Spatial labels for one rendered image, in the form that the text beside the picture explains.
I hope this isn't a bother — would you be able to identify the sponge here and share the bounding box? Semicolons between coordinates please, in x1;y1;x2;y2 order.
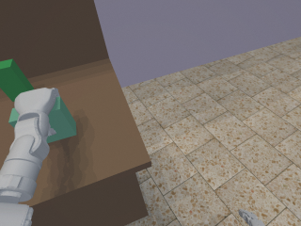
8;96;77;143

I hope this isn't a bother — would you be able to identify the table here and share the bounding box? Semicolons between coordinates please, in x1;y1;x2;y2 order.
0;0;152;226

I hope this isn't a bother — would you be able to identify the robot right hand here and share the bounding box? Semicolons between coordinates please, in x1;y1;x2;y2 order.
238;209;265;226

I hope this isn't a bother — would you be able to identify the robot left hand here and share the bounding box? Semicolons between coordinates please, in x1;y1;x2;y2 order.
14;88;60;137

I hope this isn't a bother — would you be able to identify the left robot forearm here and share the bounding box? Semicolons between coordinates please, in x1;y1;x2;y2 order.
0;110;50;204

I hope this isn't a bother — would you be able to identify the left robot upper arm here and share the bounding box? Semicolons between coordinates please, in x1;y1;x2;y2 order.
0;202;34;226

